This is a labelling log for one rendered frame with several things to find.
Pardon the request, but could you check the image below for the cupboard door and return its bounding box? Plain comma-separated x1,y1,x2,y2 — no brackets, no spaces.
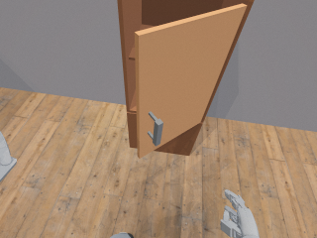
135,3,247,159

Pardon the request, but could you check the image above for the left robot hand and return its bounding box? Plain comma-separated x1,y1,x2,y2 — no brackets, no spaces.
0,131,17,182

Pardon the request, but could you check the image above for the handle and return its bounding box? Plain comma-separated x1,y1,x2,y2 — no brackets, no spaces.
148,111,163,146

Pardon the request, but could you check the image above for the right robot hand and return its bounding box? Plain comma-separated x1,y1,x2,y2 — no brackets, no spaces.
220,189,260,238

